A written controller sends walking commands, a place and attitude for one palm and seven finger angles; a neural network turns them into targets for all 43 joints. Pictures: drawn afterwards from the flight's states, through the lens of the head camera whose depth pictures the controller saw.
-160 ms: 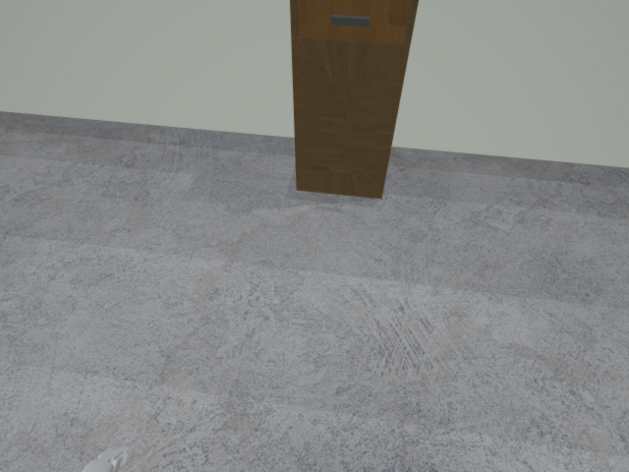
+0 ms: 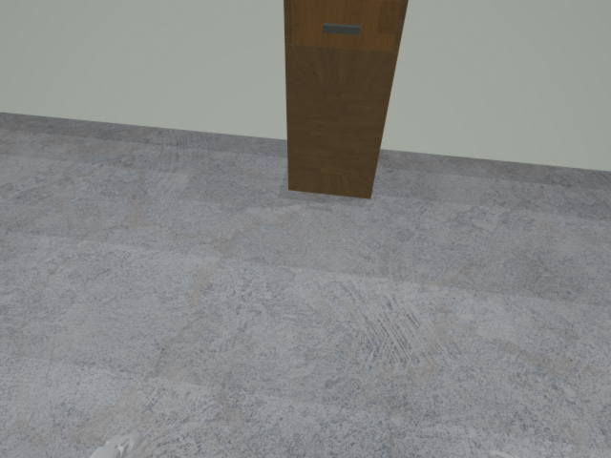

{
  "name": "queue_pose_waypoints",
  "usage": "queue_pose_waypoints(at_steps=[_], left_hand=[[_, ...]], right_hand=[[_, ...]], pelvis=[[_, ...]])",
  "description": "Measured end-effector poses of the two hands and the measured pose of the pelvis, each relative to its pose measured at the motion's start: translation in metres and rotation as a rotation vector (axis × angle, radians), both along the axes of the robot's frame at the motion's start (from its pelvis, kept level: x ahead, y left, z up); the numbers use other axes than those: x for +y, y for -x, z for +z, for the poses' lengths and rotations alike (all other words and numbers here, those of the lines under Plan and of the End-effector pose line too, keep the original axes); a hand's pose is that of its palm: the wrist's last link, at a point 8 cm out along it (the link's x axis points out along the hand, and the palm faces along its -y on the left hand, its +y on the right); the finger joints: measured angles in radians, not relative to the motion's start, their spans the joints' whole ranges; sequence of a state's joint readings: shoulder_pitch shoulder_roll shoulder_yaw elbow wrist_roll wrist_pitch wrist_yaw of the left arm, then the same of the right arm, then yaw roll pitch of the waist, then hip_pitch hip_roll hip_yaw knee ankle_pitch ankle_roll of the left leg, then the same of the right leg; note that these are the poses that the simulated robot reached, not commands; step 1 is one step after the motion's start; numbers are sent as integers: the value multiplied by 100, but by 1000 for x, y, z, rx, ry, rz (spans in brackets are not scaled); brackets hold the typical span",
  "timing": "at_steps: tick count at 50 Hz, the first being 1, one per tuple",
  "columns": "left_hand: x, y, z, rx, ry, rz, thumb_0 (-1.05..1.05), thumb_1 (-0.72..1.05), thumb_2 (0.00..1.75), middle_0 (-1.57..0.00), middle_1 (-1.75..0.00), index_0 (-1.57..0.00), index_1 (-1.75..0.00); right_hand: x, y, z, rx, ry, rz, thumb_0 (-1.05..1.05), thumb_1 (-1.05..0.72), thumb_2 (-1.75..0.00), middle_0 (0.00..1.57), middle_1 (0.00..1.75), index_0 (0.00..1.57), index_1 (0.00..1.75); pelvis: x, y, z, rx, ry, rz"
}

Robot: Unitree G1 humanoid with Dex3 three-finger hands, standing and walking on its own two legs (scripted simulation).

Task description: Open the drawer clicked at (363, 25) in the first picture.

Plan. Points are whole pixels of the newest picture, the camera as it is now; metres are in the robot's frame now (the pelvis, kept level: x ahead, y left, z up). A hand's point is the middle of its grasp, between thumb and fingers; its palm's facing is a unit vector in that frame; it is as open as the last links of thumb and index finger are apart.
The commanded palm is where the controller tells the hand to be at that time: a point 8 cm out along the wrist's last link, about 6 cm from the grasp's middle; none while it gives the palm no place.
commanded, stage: stand and wait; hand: left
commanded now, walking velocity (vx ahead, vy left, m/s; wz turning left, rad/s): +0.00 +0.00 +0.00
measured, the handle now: (342, 27) +1.45 -0.05 +0.03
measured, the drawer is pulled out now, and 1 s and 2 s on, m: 0.00 0.00 0.00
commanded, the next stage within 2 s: look at it before walking up in 0.66 s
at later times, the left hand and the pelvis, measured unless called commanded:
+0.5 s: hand out of the picture +0.04 +0.25 -0.15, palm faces -0.02 -0.94 -0.33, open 7.4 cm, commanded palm none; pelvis -0.02 +0.00 +0.01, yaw +0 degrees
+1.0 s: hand out of the picture +0.05 +0.25 -0.15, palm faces -0.03 -0.95 -0.32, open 7.4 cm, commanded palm none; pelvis -0.02 +0.00 +0.01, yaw +0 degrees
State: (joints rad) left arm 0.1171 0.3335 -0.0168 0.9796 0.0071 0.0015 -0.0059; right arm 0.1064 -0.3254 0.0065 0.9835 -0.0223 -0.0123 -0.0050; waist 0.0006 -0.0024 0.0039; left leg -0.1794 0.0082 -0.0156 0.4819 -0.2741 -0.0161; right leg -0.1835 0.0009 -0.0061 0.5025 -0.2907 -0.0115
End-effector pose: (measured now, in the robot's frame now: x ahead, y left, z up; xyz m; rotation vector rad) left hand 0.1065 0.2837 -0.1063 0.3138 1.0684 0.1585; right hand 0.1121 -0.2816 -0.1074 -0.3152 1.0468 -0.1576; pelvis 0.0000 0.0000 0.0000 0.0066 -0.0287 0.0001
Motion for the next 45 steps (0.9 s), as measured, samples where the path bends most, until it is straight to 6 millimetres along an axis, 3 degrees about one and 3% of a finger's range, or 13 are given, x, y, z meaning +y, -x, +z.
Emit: queue_pose_waypoints(at_steps=[7, 22, 31, 45], left_hand=[[-1, 20, -4, 39, 8, 20, 1, 90, 90, -21, -30, -20, -30], [8, 66, -8, 151, -6, 56, 1, 91, 90, -21, -30, -20, -30], [8, 68, -9, 151, -3, 52, 1, 91, 90, -21, -30, -20, -30], [8, 59, -9, 131, 7, 41, 1, 91, 90, -21, -30, -20, -30]], right_hand=[[-1, 12, 0, 30, 1, -5, 0, -90, -89, 21, 30, 20, 30], [-13, 62, -7, 156, 17, -48, 0, -90, -89, 21, 30, 20, 30], [-11, 73, -7, 175, 13, -57, 0, -90, -89, 21, 30, 20, 30], [-6, 66, -4, 156, 11, -53, 0, -90, -89, 21, 30, 20, 30]], pelvis=[[-1, 6, 2, -6, 1, 0], [-2, 18, 5, -10, 4, 1], [-1, 22, 6, -11, 5, 0], [2, 21, 7, -7, 5, 0]])
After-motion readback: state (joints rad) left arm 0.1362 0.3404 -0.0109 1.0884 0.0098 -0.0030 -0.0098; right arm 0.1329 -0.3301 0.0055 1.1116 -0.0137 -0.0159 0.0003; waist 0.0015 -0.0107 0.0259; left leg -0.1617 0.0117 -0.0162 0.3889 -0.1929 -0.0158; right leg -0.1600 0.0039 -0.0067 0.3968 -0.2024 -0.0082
